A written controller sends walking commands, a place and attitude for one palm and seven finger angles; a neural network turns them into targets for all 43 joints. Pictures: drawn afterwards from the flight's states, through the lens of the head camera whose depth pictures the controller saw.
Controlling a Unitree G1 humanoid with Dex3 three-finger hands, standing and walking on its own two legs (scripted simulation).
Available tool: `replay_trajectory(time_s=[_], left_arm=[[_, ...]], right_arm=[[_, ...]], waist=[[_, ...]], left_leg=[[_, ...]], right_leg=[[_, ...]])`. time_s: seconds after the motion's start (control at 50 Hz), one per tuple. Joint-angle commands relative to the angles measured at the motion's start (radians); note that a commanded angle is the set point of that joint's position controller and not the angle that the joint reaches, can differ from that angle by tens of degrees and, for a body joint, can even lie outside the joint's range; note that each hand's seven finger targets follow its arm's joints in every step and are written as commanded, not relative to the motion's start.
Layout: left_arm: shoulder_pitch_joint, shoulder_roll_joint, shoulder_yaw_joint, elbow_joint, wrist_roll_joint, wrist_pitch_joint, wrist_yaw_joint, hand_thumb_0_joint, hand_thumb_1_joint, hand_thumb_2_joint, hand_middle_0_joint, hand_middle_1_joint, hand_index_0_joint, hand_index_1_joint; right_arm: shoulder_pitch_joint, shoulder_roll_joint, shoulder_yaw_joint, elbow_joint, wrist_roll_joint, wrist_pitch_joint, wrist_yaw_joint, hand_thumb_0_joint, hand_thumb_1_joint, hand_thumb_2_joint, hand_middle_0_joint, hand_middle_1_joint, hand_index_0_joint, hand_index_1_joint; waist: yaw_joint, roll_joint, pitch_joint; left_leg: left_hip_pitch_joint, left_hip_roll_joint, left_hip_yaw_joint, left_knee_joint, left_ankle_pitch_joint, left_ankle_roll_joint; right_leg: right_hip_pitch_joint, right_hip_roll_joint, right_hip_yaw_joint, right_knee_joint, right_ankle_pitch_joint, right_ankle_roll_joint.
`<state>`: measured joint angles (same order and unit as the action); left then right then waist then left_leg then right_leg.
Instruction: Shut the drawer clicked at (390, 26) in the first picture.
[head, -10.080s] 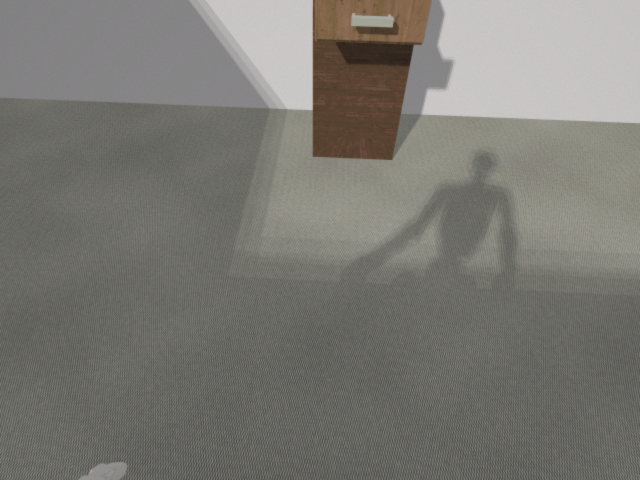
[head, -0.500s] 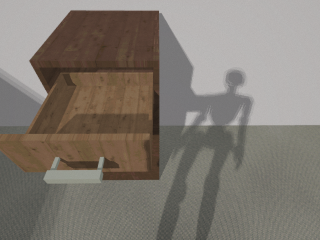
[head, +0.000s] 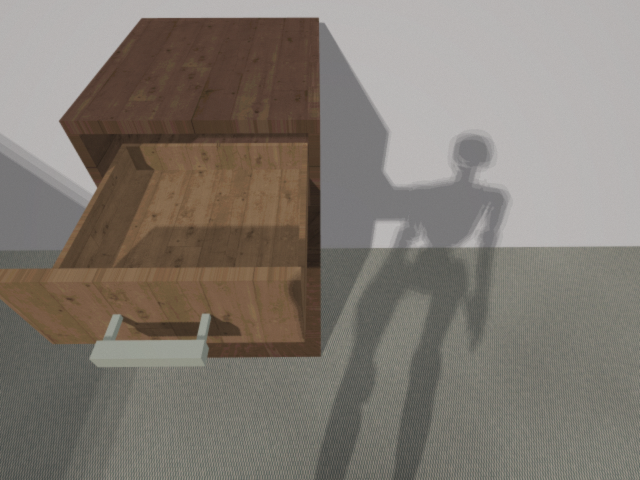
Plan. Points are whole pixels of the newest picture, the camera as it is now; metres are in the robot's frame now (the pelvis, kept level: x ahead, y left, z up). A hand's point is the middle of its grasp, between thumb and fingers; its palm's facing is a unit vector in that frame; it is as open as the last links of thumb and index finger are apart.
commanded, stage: look again from close up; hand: left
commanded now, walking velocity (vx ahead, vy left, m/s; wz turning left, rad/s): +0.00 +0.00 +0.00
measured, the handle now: (156, 337) +0.28 +0.23 +0.02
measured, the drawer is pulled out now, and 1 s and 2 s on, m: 0.30 0.29 0.29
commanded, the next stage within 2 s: raise the hand and make a fist in 0.16 s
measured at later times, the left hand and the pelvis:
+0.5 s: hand (192, 425) +0.19 +0.16 -0.01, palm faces +0.23 -0.97 -0.07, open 6.9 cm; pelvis +0.00 -0.01 -0.02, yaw +3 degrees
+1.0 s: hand (170, 452) +0.15 +0.17 +0.01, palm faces +0.07 -1.00 -0.06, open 4.3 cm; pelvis -0.01 -0.03 -0.06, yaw +5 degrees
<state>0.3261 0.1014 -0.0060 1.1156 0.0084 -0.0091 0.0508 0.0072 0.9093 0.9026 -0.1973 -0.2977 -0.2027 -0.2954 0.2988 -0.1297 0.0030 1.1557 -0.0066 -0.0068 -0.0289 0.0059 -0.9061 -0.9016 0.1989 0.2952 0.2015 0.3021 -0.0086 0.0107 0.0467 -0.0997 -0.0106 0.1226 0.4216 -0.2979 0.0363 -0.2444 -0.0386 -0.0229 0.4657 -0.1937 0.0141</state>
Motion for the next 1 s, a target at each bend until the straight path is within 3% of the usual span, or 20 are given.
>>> replay_trajectory(time_s=[0.0, 0.22, 0.24, 0.26, 0.28, 0.3, 0.32, 0.34, 0.38, 0.42, 0.46, 0.48, 0.52, 0.54, 0.56, 0.64, 0.7, 0.76, 0.86, 0.98], left_arm=[[0.071, 0.093, 0.017, -0.022, 0.005, -0.016, 0.004, 0.0, 0.9, 0.9, -0.2, -0.3, -0.2, -0.3], [0.079, 0.082, 0.02, -0.02, 0.005, -0.018, 0.003, 0.0, 0.9, 0.9, -0.2, -0.3, -0.2, -0.3], [0.122, 0.149, 0.019, 0.017, 0.014, -0.024, 0.033, 0.0, 0.9, 0.9, -0.2, -0.3, -0.2, -0.3], [-0.649, 0.299, 0.041, -1.547, -0.191, -0.239, 0.018, 0.0, 0.9, 0.9, -0.22, -0.322, -0.22, -0.322], [-0.258, 0.251, 0.056, -1.317, -0.105, -0.171, 0.081, 0.0, 0.9, 0.9, -0.24, -0.343, -0.24, -0.343], [0.017, 0.077, -0.045, -1.145, -0.121, -0.022, 0.122, 0.0, 0.9, 0.9, -0.26, -0.365, -0.26, -0.365], [0.047, -0.035, -0.12, -1.138, -0.135, 0.011, 0.106, 0.0, 0.9, 0.9, -0.28, -0.387, -0.28, -0.387], [0.004, 0.012, -0.099, -1.24, -0.158, -0.025, 0.093, 0.0, 0.9, 0.9, -0.3, -0.408, -0.3, -0.408], [0.061, 0.042, -0.049, -1.237, -0.142, -0.114, 0.059, 0.0, 0.9, 0.9, -0.34, -0.452, -0.34, -0.452], [0.301, 0.023, -0.003, -1.167, -0.159, -0.224, -0.028, 0.0, 0.9, 0.9, -0.38, -0.495, -0.38, -0.495], [0.475, 0.02, 0.068, -1.093, -0.209, -0.368, -0.151, 0.0, 0.9, 0.9, -0.42, -0.538, -0.42, -0.538], [0.481, 0.04, 0.103, -1.11, -0.228, -0.456, -0.216, 0.0, 0.9, 0.9, -0.44, -0.56, -0.44, -0.56], [0.372, 0.157, 0.168, -1.345, -0.215, -0.613, -0.277, 0.0, 0.9, 0.9, -0.48, -0.603, -0.48, -0.603], [0.362, 0.194, 0.198, -1.386, -0.205, -0.671, -0.287, 0.0, 0.9, 0.9, -0.5, -0.625, -0.5, -0.625], [0.341, 0.211, 0.215, -1.408, -0.202, -0.705, -0.286, 0.0, 0.9, 0.9, -0.52, -0.647, -0.52, -0.647], [0.288, 0.143, 0.188, -1.437, -0.265, -0.647, -0.307, 0.0, 0.9, 0.9, -0.6, -0.733, -0.6, -0.733], [0.196, 0.195, 0.175, -1.536, -0.283, -0.56, -0.347, 0.0, 0.9, 0.9, -0.66, -0.798, -0.66, -0.798], [0.165, 0.211, 0.164, -1.532, -0.281, -0.457, -0.392, 0.0, 0.9, 0.9, -0.72, -0.863, -0.72, -0.863], [0.23, 0.257, 0.287, -1.477, -0.311, -0.336, -0.394, 0.0, 0.9, 0.9, -0.82, -0.972, -0.82, -0.972], [0.331, 0.249, 0.327, -1.502, -0.33, -0.319, -0.351, 0.0, 0.9, 0.9, -0.94, -1.102, -0.94, -1.102]], right_arm=[[0.086, -0.085, -0.015, -0.008, -0.002, -0.014, -0.004, 0.0, -0.9, -0.9, 0.2, 0.3, 0.2, 0.3], [0.095, -0.077, -0.014, -0.008, -0.003, -0.014, -0.004, 0.0, -0.9, -0.9, 0.2, 0.3, 0.2, 0.3], [-0.015, -0.121, -0.02, -0.096, 0.005, -0.027, 0.003, 0.0, -0.9, -0.9, 0.2, 0.3, 0.2, 0.3], [-0.007, -0.308, -0.031, -0.482, 0.046, -0.185, -0.041, 0.0, -0.9, -0.9, 0.2, 0.3, 0.2, 0.3], [-0.099, -0.217, -0.015, -0.426, 0.043, -0.28, -0.068, 0.0, -0.9, -0.9, 0.2, 0.3, 0.2, 0.3], [-0.089, -0.177, -0.032, -0.425, 0.067, -0.323, -0.058, 0.0, -0.9, -0.9, 0.2, 0.3, 0.2, 0.3], [-0.05, -0.185, -0.021, -0.394, 0.066, -0.341, -0.052, 0.0, -0.9, -0.9, 0.2, 0.3, 0.2, 0.3], [-0.076, -0.222, -0.034, -0.443, 0.063, -0.366, -0.056, 0.0, -0.9, -0.9, 0.2, 0.3, 0.2, 0.3], [-0.08, -0.242, -0.053, -0.509, 0.027, -0.401, -0.047, 0.0, -0.9, -0.9, 0.2, 0.3, 0.2, 0.3], [-0.099, -0.223, -0.07, -0.592, 0.018, -0.412, -0.014, 0.0, -0.9, -0.9, 0.2, 0.3, 0.2, 0.3], [-0.134, -0.218, -0.089, -0.643, 0.019, -0.388, 0.023, 0.0, -0.9, -0.9, 0.2, 0.3, 0.2, 0.3], [-0.157, -0.226, -0.099, -0.675, 0.016, -0.374, 0.042, 0.0, -0.9, -0.9, 0.2, 0.3, 0.2, 0.3], [-0.169, -0.225, -0.103, -0.744, 0.004, -0.37, 0.064, 0.0, -0.9, -0.9, 0.2, 0.3, 0.2, 0.3], [-0.166, -0.209, -0.103, -0.753, -0.004, -0.366, 0.066, 0.0, -0.9, -0.9, 0.2, 0.3, 0.2, 0.3], [-0.163, -0.203, -0.102, -0.758, -0.007, -0.358, 0.066, 0.0, -0.9, -0.9, 0.2, 0.3, 0.2, 0.3], [-0.153, -0.207, -0.092, -0.807, 0.023, -0.319, 0.041, 0.0, -0.9, -0.9, 0.2, 0.3, 0.2, 0.3], [-0.125, -0.236, -0.078, -0.833, 0.035, -0.311, 0.006, 0.0, -0.9, -0.9, 0.2, 0.3, 0.2, 0.3], [-0.108, -0.231, -0.065, -0.825, 0.045, -0.309, -0.016, 0.0, -0.9, -0.9, 0.2, 0.3, 0.2, 0.3], [-0.141, -0.202, -0.055, -0.801, 0.052, -0.302, -0.029, 0.0, -0.9, -0.9, 0.2, 0.3, 0.2, 0.3], [-0.171, -0.178, -0.049, -0.791, 0.054, -0.318, -0.021, 0.0, -0.9, -0.9, 0.2, 0.3, 0.2, 0.3]], waist=[[-0.002, -0.002, 0.054], [0.001, -0.027, 0.064], [0.04, -0.136, 0.051], [-0.081, 0.115, -0.489], [0.009, 0.255, -0.472], [-0.015, 0.191, -0.235], [-0.021, 0.074, -0.114], [-0.036, 0.004, -0.044], [-0.056, -0.185, -0.047], [0.025, -0.218, -0.101], [0.069, -0.253, -0.087], [0.071, -0.232, -0.106], [0.089, 0.01, -0.264], [0.09, 0.106, -0.287], [0.078, 0.119, -0.301], [0.007, 0.046, -0.228], [-0.034, 0.041, -0.247], [-0.038, 0.01, -0.284], [0.017, -0.03, -0.339], [0.049, -0.032, -0.303]], left_leg=[[-0.085, 0.128, -0.124, -0.118, 0.083, -0.001], [-0.089, 0.125, -0.12, -0.116, 0.07, 0.0], [-0.176, 0.152, -0.086, 0.065, 0.196, -0.025], [0.047, 0.028, -0.125, -0.037, 0.29, -0.025], [0.058, 0.047, -0.109, -0.036, 0.383, -0.037], [-0.082, 0.067, -0.135, -0.067, 0.319, -0.076], [-0.156, 0.057, -0.13, -0.043, 0.202, -0.057], [-0.212, 0.046, -0.158, -0.007, 0.105, -0.037], [-0.293, 0.017, -0.162, 0.086, 0.02, -0.016], [-0.368, 0.003, -0.132, 0.161, 0.035, -0.032], [-0.503, -0.003, -0.104, 0.243, 0.017, -0.052], [-0.545, -0.01, -0.095, 0.285, 0.018, -0.06], [-0.557, -0.017, -0.079, 0.369, 0.076, -0.049], [-0.56, -0.014, -0.081, 0.404, 0.099, -0.045], [-0.579, -0.009, -0.09, 0.442, 0.108, -0.039], [-0.638, -0.01, -0.111, 0.501, -0.067, -0.023], [-0.634, -0.003, -0.126, 0.526, -0.075, -0.006], [-0.626, 0.003, -0.134, 0.525, -0.044, -0.002], [-0.603, 0.005, -0.141, 0.474, 0.036, -0.011], [-0.572, 0.006, -0.148, 0.397, 0.067, -0.021]], right_leg=[[0.006, -0.06, 0.071, -0.061, 0.092, -0.037], [-0.004, -0.061, 0.081, -0.07, 0.084, -0.038], [0.048, -0.106, 0.074, -0.01, 0.39, -0.032], [0.165, -0.004, 0.032, 0.053, 0.226, -0.035], [0.113, 0.028, 0.021, 0.087, 0.062, -0.066], [-0.021, 0.022, -0.04, 0.097, -0.054, -0.047], [-0.062, 0.023, -0.062, 0.063, -0.045, -0.036], [-0.09, 0.018, -0.06, 0.04, -0.06, -0.032], [-0.174, 0.017, -0.071, 0.045, -0.161, -0.024], [-0.19, 0.018, -0.071, 0.117, -0.198, -0.035], [-0.215, 0.019, -0.067, 0.203, -0.177, -0.041], [-0.222, 0.02, -0.065, 0.253, -0.139, -0.048], [-0.22, 0.011, -0.016, 0.361, -0.037, -0.064], [-0.242, 0.011, -0.004, 0.399, -0.014, -0.071], [-0.285, 0.016, 0.0, 0.431, -0.005, -0.072], [-0.394, 0.02, 0.035, 0.375, -0.209, -0.054], [-0.378, 0.02, 0.053, 0.34, -0.242, -0.045], [-0.32, 0.018, 0.056, 0.313, -0.201, -0.032], [-0.193, 0.011, 0.045, 0.29, -0.114, -0.024], [-0.154, 0.011, 0.013, 0.276, -0.084, -0.026]])
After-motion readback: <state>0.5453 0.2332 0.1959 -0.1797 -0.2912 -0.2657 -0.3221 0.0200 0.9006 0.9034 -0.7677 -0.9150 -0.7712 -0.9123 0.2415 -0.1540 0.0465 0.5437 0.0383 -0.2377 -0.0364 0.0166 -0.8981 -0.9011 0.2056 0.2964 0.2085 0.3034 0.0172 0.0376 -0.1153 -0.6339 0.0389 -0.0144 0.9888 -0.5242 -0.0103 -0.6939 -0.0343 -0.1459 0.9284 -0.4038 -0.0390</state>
